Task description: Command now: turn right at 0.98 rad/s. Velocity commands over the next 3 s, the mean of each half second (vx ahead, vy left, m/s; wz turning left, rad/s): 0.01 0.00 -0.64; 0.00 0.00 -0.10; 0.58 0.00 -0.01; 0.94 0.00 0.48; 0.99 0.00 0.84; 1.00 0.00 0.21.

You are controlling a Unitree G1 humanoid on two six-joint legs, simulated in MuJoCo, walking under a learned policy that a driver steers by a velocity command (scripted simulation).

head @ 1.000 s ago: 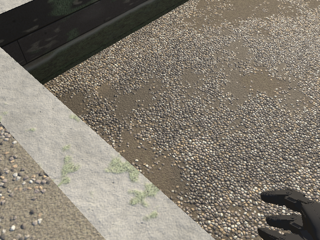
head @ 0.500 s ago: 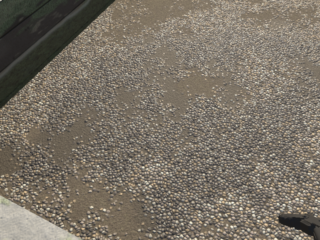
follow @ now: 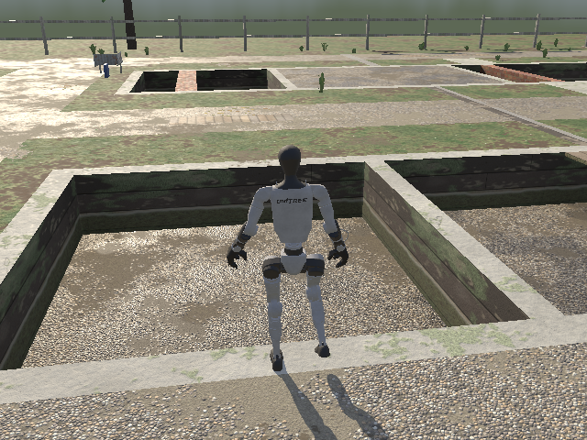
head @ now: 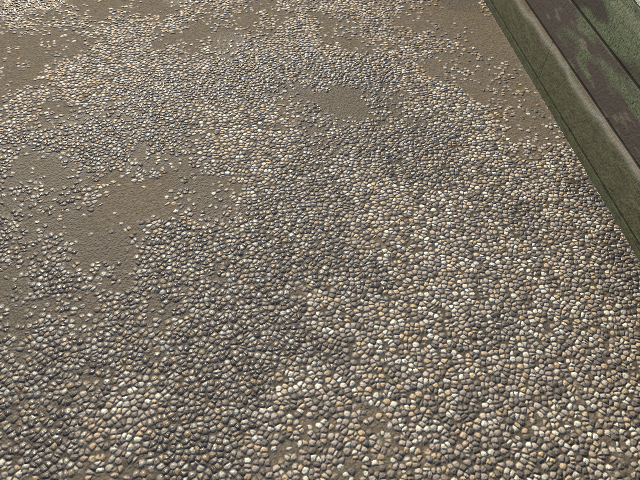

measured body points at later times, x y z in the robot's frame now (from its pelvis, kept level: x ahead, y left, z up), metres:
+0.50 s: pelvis -0.06 -0.03 +0.00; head -0.05 -0.07 +0.44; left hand +0.13 +0.17 -0.10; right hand -0.04 -0.33 -0.14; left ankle -0.01 +0.10 -0.67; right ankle -0.09 -0.12 -0.74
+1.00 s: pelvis -0.04 -0.02 +0.00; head -0.03 -0.02 +0.45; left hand +0.13 +0.17 -0.14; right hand -0.04 -0.29 -0.12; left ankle -0.02 +0.10 -0.74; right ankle -0.09 -0.12 -0.74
